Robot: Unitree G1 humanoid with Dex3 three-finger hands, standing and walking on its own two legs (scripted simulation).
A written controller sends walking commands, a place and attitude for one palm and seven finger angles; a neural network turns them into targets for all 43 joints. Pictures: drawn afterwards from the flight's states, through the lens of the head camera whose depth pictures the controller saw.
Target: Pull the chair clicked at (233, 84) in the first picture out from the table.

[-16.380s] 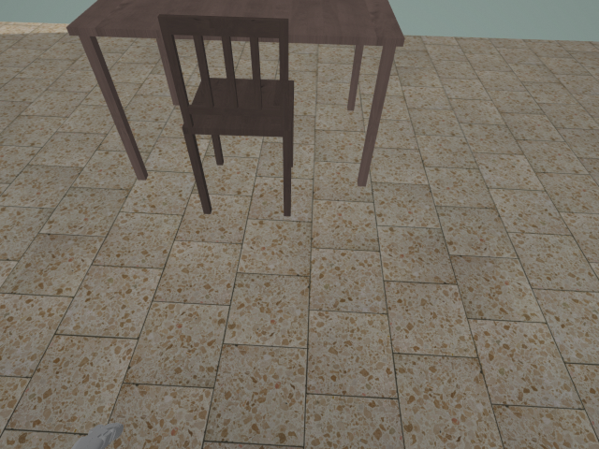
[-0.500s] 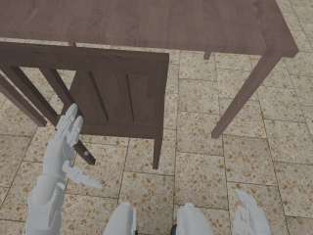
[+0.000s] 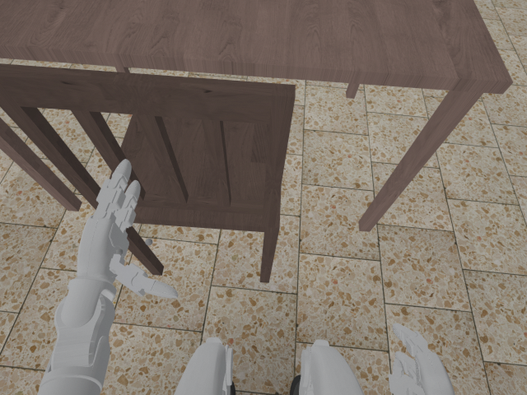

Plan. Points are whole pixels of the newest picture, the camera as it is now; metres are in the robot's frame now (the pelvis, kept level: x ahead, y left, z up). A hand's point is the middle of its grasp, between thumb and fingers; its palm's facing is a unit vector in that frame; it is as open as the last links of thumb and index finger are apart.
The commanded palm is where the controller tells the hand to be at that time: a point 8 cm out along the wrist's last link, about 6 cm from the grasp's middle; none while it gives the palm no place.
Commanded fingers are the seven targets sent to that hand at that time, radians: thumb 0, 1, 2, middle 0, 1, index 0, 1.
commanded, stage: aim the fingers beside a spindle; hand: left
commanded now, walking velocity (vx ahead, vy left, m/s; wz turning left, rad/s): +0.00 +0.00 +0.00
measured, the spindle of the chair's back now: (167, 163) +0.47 +0.18 +0.02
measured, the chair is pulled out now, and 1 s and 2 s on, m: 0.00 0.00 0.00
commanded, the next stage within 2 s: none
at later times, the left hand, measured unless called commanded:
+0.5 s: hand (165, 252) +0.31 +0.16 +0.01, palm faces -0.09 -1.00 +0.00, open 16.9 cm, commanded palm +0.30 +0.22 +0.03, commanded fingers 0.00 -0.50 0.30 -0.06 -0.08 -0.06 -0.08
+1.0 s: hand (148, 244) +0.32 +0.17 +0.04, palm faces -0.01 -1.00 -0.06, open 16.9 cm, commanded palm +0.30 +0.23 +0.03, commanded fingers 0.00 -0.50 0.30 -0.06 -0.08 -0.06 -0.08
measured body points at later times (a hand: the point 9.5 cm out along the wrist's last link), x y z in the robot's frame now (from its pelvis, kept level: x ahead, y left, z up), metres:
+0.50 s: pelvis +0.00 +0.00 +0.00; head +0.12 +0.02 +0.44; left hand +0.31 +0.21 +0.01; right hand +0.17 -0.25 -0.10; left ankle +0.02 +0.10 -0.63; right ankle +0.03 -0.12 -0.63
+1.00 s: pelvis +0.00 +0.00 +0.00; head +0.11 +0.01 +0.44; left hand +0.31 +0.23 +0.04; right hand +0.17 -0.25 -0.10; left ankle +0.02 +0.10 -0.63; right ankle +0.03 -0.12 -0.63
